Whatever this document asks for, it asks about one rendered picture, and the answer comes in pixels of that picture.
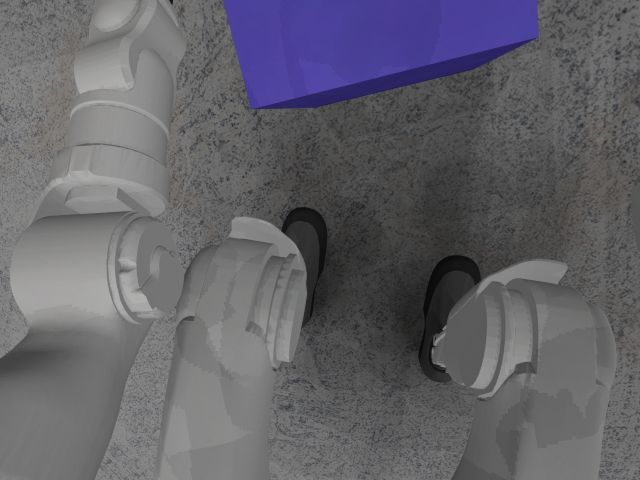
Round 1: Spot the right robot shin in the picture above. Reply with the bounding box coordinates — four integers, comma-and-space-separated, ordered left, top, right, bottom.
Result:
431, 259, 617, 391

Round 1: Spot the left robot forearm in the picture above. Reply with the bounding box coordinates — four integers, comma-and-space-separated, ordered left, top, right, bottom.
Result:
10, 0, 186, 305

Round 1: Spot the robot left upper arm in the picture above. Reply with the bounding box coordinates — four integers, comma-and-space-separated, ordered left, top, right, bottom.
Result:
0, 211, 184, 480

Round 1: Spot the carton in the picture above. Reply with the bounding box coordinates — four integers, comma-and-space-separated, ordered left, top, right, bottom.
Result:
223, 0, 539, 109

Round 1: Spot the right robot thigh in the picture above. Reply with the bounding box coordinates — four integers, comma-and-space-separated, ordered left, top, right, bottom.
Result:
451, 278, 610, 480

